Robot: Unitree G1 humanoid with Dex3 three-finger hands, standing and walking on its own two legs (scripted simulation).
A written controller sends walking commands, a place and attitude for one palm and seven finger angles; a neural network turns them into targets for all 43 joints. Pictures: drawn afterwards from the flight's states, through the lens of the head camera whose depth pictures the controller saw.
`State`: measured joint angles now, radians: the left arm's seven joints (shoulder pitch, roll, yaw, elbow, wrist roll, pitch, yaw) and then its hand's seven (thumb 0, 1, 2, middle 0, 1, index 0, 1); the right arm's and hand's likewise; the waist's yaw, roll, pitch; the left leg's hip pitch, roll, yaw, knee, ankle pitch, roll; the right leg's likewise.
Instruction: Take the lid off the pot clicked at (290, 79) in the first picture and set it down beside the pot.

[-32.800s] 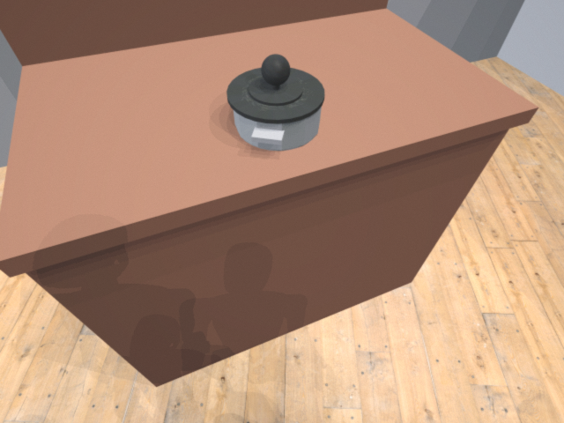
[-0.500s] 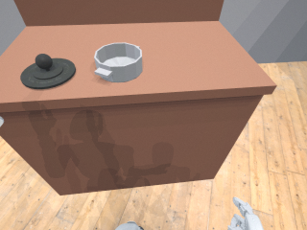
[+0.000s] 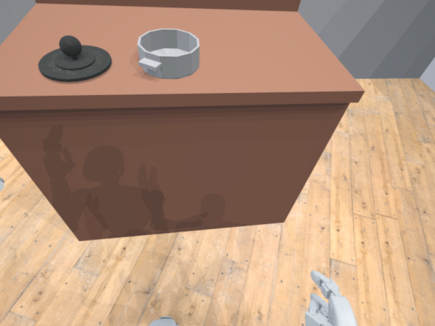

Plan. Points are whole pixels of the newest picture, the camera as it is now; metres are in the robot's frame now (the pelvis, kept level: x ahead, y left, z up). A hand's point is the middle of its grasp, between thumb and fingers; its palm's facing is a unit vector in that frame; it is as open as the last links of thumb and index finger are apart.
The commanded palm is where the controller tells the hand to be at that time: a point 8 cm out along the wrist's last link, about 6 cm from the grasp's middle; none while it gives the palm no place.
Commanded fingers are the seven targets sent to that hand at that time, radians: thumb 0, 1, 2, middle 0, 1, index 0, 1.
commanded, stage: stop stepping back and stand still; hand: left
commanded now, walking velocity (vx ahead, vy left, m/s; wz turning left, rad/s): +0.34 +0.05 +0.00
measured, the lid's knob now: (70, 46) +0.72 +0.41 +0.13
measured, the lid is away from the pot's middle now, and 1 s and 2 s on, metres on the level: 0.25 0.25 0.25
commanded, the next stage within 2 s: let the arm hang, fingers relaxed in 1.00 s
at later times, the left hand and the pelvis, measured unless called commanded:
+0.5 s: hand (21, 236) +0.15 +0.18 +0.28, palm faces +0.41 -0.76 -0.49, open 7.4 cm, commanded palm +0.09 +0.26 +0.29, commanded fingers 0.00 0.90 0.90 -0.20 -0.30 -0.20 -0.30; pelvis -0.04 -0.02 +0.00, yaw +0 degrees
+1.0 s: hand out of the picture -0.01 +0.18 -0.17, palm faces +0.13 -0.98 -0.17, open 6.7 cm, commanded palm none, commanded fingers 0.00 0.90 0.90 -0.20 -0.30 -0.20 -0.30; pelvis -0.04 +0.00 +0.01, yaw +3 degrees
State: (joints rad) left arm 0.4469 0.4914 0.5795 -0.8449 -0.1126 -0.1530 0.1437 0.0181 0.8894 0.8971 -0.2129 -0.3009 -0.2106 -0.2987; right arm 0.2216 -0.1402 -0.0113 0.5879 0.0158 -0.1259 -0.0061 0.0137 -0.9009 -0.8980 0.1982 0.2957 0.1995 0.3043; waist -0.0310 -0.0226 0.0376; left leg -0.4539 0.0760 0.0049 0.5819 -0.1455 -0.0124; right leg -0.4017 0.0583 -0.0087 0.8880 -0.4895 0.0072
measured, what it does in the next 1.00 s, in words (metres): steps on the spot: right foot, then left foot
